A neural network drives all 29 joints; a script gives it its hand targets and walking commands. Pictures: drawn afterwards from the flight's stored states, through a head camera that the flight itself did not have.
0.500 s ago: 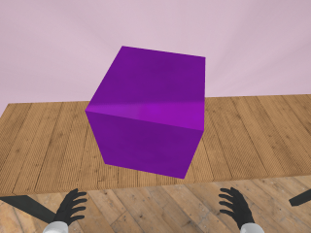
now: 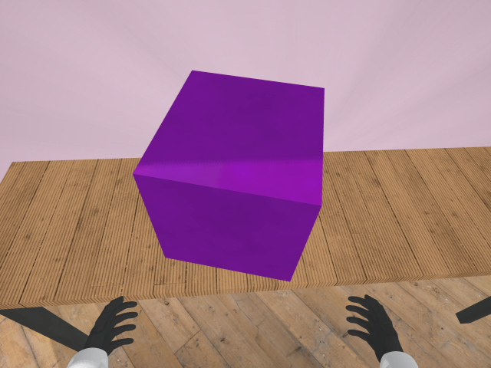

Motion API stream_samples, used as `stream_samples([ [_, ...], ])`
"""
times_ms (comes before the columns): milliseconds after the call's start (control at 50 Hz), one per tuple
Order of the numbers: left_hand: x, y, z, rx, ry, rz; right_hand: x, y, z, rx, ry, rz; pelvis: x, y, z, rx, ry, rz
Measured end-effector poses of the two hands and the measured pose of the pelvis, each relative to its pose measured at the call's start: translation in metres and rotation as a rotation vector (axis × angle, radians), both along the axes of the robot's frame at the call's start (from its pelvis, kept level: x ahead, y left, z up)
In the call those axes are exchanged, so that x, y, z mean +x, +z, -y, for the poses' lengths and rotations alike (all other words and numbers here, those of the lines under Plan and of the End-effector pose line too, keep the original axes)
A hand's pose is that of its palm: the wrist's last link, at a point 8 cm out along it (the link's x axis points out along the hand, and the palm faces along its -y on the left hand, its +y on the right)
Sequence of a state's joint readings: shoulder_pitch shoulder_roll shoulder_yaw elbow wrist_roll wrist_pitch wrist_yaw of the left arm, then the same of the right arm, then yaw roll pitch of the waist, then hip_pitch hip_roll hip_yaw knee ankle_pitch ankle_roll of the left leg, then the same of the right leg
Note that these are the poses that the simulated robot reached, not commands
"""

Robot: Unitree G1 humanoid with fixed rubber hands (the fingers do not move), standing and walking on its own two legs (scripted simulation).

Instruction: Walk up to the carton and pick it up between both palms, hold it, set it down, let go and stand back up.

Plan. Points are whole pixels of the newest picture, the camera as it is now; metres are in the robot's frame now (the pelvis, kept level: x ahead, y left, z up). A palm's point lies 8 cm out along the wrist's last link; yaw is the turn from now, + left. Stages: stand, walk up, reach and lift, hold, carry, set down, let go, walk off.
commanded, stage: stand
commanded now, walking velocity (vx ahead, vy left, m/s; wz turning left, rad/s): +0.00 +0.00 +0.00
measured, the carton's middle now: (241, 176) +0.46 -0.01 +0.02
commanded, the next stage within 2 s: none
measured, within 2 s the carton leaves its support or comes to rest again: neither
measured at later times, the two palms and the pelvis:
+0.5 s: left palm out of the picture +0.12 +0.26 -0.07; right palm (420, 359) +0.13 -0.29 -0.08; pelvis +0.00 +0.00 +0.00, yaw +0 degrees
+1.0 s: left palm out of the picture +0.12 +0.26 -0.07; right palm out of the picture +0.11 -0.29 -0.08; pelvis -0.01 -0.01 +0.00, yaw +0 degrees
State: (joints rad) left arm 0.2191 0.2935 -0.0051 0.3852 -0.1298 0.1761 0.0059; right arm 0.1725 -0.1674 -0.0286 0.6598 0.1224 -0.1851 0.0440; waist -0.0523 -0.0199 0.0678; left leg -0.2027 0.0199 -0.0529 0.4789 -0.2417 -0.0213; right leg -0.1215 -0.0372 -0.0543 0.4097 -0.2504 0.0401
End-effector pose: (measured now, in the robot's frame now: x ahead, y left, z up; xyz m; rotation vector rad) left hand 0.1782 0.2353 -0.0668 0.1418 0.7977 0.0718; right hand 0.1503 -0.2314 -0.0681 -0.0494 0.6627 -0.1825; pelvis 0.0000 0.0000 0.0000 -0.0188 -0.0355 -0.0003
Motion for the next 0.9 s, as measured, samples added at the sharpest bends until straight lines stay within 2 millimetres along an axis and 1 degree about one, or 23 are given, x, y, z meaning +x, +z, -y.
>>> stream_samples([
  [40, 0.0, 0.002, -0.003, 0.023, -0.007, 0.03, -0.004, -0.003, 0.005, -0.031, 0.001, -0.046, 0.0, 0.0, 0.0, 0.0, 0.0, 0.002],
  [100, -0.006, 0.002, -0.011, 0.048, 0.006, 0.06, -0.012, -0.007, 0.019, -0.073, -0.013, -0.12, 0.0, -0.001, 0.0, 0.0, 0.0, 0.007],
  [200, -0.024, -0.004, -0.022, 0.069, 0.041, 0.035, -0.02, -0.006, 0.041, -0.125, -0.017, -0.168, -0.001, -0.002, 0.001, 0.001, 0.0, 0.009],
  [300, -0.043, -0.01, -0.026, 0.081, 0.058, -0.014, -0.021, -0.004, 0.054, -0.148, -0.012, -0.169, -0.001, -0.002, 0.002, 0.003, 0.0, 0.009],
  [380, -0.053, -0.011, -0.028, 0.092, 0.066, -0.035, -0.02, -0.005, 0.057, -0.145, -0.01, -0.161, -0.001, -0.002, 0.003, 0.004, 0.0, 0.009],
  [440, -0.056, -0.01, -0.029, 0.101, 0.069, -0.038, -0.02, -0.007, 0.056, -0.135, -0.008, -0.156, -0.001, -0.002, 0.004, 0.005, 0.0, 0.01],
  [660, -0.052, -0.001, -0.029, 0.117, 0.065, 0.005, -0.027, -0.012, 0.055, -0.116, -0.008, -0.15, -0.007, -0.003, 0.005, 0.006, 0.001, 0.021],
  [900, -0.055, -0.001, -0.027, 0.119, 0.066, 0.01, -0.037, -0.014, 0.058, -0.115, -0.011, -0.16, -0.012, -0.003, 0.007, 0.008, 0.001, 0.027],
])
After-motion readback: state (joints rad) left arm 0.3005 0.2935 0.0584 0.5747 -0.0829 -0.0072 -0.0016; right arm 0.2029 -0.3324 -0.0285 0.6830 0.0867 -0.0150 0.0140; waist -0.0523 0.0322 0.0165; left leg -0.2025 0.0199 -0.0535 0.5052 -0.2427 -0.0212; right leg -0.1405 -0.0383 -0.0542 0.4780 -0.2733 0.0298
